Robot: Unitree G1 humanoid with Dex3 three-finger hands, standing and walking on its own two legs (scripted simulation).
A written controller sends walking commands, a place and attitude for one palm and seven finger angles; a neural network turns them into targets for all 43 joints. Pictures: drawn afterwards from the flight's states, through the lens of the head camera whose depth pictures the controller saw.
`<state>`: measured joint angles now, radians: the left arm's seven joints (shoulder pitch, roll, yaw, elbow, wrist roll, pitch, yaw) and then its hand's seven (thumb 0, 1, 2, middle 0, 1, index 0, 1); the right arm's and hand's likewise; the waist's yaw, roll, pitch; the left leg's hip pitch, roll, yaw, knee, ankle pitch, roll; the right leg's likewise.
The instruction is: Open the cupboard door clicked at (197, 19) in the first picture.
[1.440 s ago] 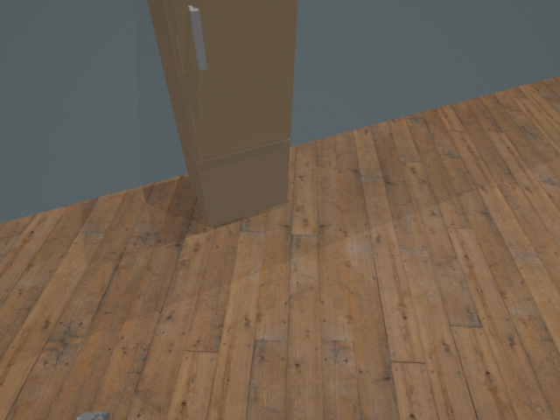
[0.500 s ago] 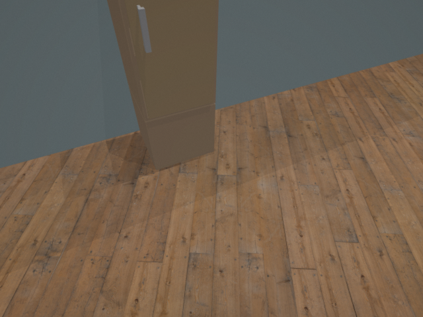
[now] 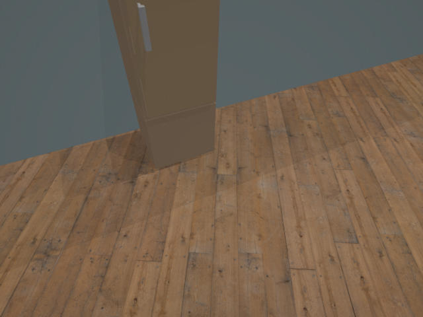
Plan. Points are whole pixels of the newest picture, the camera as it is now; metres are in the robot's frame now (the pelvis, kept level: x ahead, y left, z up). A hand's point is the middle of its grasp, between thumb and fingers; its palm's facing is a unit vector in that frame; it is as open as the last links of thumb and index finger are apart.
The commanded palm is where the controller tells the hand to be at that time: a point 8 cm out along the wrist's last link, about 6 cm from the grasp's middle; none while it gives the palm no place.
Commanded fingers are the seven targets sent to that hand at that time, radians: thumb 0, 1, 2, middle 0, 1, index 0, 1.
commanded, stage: walk to a spot facing it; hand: left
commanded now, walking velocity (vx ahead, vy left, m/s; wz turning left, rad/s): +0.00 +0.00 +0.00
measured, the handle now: (143, 27) +1.06 +0.33 +0.09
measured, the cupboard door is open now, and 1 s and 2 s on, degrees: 0 0 0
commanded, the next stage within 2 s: none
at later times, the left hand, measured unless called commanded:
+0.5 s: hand out of the picture +0.07 +0.17 -0.18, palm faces -0.11 -0.96 -0.25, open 7.3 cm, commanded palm none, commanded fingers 0.00 0.90 0.90 -0.20 -0.30 -0.20 -0.30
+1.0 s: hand (142, 280) +0.24 +0.19 -0.20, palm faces -0.31 -0.93 -0.20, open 7.3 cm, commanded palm none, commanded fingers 0.00 0.90 0.90 -0.20 -0.30 -0.20 -0.30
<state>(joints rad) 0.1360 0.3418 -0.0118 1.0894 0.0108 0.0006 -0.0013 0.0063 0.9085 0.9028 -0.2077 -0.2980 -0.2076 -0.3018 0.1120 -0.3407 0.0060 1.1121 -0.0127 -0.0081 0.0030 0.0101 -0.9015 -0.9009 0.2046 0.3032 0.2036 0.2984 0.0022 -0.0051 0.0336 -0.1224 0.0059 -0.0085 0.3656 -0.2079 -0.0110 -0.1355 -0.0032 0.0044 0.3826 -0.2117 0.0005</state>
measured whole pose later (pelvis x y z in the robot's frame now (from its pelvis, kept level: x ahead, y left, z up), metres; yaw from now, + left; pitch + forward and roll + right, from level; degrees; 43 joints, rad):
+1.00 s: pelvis +0.21 -0.01 -0.02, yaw -26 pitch +0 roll +0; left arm 0.41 0.22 0.08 1.05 0.02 0.00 -0.01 0.01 0.91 0.90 -0.21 -0.30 -0.21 -0.30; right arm 0.10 -0.16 -0.02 0.89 -0.03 -0.07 0.01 0.01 -0.90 -0.90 0.20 0.30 0.20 0.30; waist 0.06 -0.04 0.05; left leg -0.37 0.08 0.13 0.65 -0.27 0.01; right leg -0.28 0.03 0.09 1.03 -0.50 -0.02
